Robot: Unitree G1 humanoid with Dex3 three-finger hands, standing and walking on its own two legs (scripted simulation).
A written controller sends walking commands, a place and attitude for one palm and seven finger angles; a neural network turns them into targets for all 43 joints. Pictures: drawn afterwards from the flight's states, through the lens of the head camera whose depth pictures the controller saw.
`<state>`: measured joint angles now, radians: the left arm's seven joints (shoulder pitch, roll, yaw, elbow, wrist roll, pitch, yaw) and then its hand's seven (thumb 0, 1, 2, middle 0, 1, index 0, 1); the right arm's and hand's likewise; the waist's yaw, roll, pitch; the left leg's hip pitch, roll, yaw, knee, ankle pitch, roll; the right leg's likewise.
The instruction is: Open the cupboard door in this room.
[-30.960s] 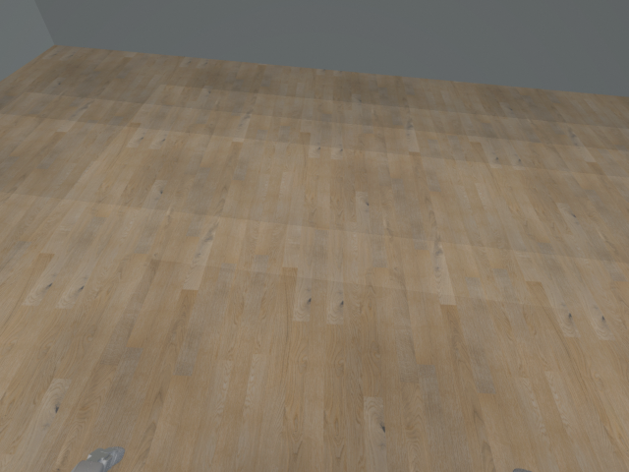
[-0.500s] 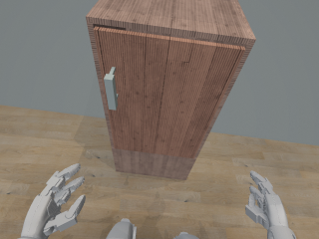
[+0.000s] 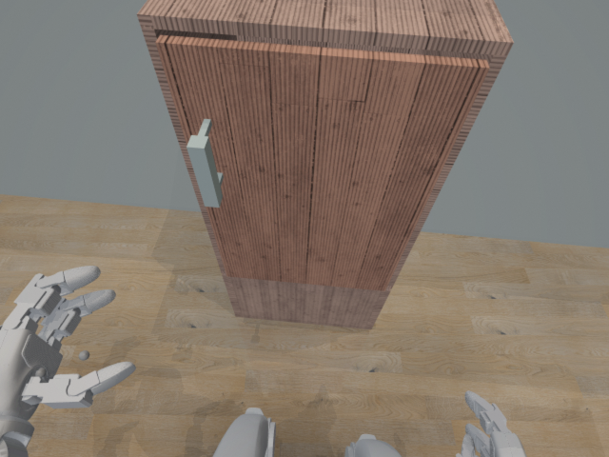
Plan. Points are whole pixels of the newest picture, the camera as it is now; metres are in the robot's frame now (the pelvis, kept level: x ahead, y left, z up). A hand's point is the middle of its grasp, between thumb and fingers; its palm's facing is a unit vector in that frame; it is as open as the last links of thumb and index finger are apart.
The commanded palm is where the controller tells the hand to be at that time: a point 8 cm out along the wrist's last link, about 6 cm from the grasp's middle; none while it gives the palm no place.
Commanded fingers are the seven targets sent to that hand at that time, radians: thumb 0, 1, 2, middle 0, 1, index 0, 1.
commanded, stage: raise the hand with hooked fingers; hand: left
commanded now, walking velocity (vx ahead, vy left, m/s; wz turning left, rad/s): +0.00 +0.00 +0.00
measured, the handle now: (209, 164) +0.51 +0.18 +0.06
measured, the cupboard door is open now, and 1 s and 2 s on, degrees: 0 0 0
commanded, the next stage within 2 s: move the hooked fingers beside the handle in 1.18 s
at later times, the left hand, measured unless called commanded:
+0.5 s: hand (66, 328) +0.24 +0.29 +0.06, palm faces +0.00 -1.00 -0.05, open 13.9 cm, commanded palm +0.23 +0.34 +0.08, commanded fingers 0.00 -0.50 0.30 -0.30 -1.20 -0.30 -1.20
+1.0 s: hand (75, 287) +0.29 +0.29 +0.08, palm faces +0.02 -1.00 -0.04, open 14.0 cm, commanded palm +0.26 +0.33 +0.08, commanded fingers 0.00 -0.50 0.30 -0.30 -1.20 -0.30 -1.20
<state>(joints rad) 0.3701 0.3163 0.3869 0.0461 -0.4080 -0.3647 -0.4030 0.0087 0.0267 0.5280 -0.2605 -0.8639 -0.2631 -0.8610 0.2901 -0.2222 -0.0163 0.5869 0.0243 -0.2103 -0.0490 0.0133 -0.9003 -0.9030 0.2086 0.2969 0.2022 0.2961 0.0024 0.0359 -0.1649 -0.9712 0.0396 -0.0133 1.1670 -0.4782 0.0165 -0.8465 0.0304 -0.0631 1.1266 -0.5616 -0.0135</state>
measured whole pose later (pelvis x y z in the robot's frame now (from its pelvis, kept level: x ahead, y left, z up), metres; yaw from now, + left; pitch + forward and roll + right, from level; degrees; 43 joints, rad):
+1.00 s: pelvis +0.00 +0.01 +0.02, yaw +0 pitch +14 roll -3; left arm 0.01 0.43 0.44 0.38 -0.37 -0.33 -0.50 -0.01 -0.50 0.30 -0.30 -1.20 -0.30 -1.20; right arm 0.31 -0.29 0.02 0.54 0.04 -0.17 -0.05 0.01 -0.90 -0.90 0.21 0.30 0.20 0.30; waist -0.03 0.01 -0.13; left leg -0.88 0.03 0.00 1.06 -0.43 0.03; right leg -0.75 0.02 -0.05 1.01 -0.51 0.00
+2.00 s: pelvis +0.00 +0.01 +0.01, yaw -1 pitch +17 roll -3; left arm -0.32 0.48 0.44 0.69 -0.30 -0.34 -0.51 -0.01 -0.50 0.30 -0.30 -1.20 -0.30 -1.20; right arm 0.31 -0.28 0.02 0.60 0.03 -0.10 -0.06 0.01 -0.90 -0.90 0.21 0.30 0.20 0.30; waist -0.06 0.00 -0.14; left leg -0.95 0.04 0.00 1.09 -0.45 0.03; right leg -0.82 0.03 -0.04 1.04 -0.52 0.00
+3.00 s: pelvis +0.00 +0.01 +0.00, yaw -2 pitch +21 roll -4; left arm -0.73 0.58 0.46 1.06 -0.17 -0.40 -0.41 -0.01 -0.50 0.30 -0.30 -1.20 -0.30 -1.20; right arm 0.35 -0.28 0.03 0.62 0.02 0.03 -0.03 0.01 -0.90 -0.90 0.21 0.30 0.20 0.30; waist -0.13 0.01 -0.13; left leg -1.08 0.06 0.01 1.15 -0.46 0.03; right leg -0.96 0.05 -0.04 1.10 -0.52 0.00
